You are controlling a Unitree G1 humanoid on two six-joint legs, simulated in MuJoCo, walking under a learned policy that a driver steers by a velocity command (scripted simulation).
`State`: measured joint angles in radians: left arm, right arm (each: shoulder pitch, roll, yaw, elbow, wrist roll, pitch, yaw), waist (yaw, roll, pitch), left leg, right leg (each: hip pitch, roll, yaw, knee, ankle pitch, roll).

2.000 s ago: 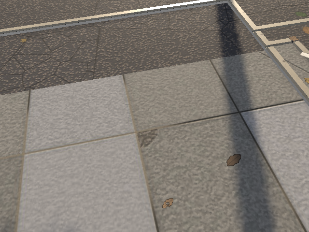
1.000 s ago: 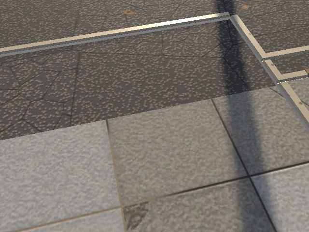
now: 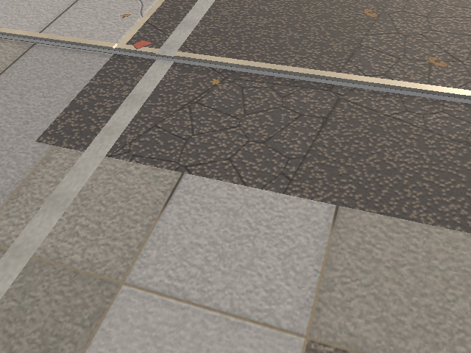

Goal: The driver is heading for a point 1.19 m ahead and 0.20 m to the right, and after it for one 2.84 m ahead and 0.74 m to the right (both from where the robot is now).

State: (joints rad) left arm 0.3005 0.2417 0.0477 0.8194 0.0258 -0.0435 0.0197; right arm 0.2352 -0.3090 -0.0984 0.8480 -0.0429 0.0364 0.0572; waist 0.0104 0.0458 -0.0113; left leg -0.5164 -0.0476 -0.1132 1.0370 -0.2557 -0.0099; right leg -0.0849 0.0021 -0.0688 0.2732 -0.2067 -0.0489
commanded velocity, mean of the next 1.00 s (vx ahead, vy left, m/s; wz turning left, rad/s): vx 0.17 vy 0.00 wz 0.08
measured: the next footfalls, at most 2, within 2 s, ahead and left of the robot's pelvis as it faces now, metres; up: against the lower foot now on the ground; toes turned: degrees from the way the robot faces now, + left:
left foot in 0.24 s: +0.17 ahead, +0.14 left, +0.00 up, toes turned +5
right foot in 0.68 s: +0.28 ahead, -0.03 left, +0.00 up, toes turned +0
